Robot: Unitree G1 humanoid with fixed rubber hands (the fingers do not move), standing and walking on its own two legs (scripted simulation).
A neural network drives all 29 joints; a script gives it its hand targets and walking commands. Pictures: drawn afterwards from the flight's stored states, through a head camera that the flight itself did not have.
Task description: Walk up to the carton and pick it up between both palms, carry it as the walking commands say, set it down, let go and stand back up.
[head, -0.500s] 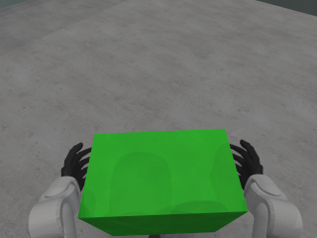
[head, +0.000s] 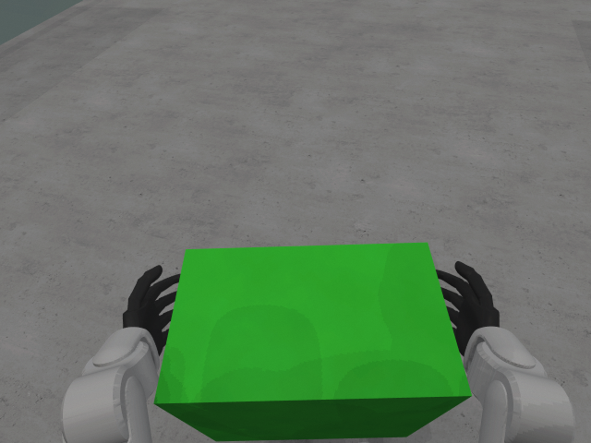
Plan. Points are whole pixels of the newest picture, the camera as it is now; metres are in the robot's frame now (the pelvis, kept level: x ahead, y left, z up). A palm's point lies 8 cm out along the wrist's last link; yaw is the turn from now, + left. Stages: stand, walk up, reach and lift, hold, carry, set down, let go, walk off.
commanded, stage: carry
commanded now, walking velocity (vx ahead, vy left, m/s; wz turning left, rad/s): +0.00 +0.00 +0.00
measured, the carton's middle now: (308, 354) +0.24 -0.01 -0.01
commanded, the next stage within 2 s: hold in 1.54 s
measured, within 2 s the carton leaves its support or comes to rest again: neither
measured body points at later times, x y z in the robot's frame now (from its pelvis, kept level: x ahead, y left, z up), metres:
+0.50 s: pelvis -0.03 -0.02 +0.01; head -0.05 -0.02 +0.45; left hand +0.21 +0.16 +0.09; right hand +0.20 -0.22 +0.10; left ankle -0.02 +0.07 -0.73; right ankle +0.07 -0.09 -0.73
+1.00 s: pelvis -0.02 -0.02 +0.01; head -0.04 -0.02 +0.46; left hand +0.22 +0.17 +0.09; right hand +0.21 -0.21 +0.09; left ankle -0.02 +0.07 -0.73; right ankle +0.07 -0.09 -0.73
